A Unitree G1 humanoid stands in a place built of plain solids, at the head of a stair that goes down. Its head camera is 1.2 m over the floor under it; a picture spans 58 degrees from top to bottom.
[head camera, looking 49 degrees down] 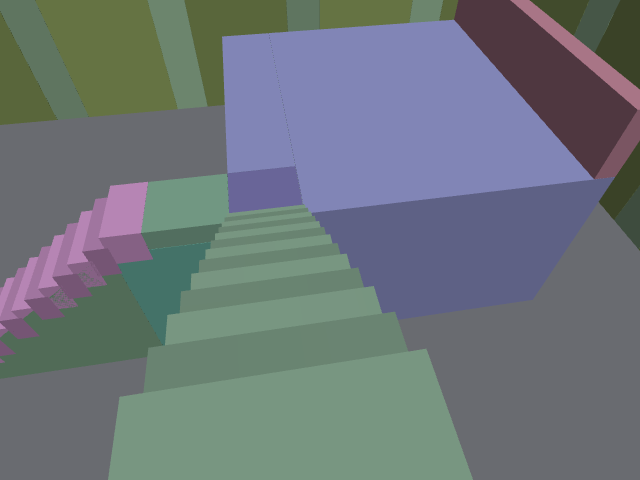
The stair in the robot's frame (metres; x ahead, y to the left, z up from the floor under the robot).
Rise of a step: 0.19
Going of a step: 0.25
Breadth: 0.89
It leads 9 degrees to the left of straight ahead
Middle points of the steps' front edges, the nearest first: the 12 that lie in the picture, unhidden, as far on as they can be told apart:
0.53 0.12 0.00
0.78 0.16 -0.19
1.03 0.20 -0.38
1.28 0.24 -0.57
1.53 0.28 -0.76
1.77 0.33 -0.95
2.02 0.37 -1.14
2.27 0.41 -1.33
2.51 0.45 -1.52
2.76 0.49 -1.71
3.01 0.53 -1.91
3.25 0.57 -2.10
